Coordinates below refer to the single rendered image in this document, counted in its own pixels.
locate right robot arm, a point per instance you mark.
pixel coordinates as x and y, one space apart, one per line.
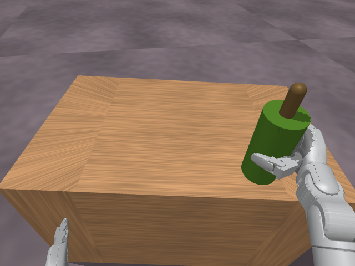
330 219

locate bottle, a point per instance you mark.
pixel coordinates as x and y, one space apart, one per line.
281 125

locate left robot hand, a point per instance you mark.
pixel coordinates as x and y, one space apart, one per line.
58 252

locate right robot hand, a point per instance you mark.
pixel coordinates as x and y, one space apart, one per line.
311 148

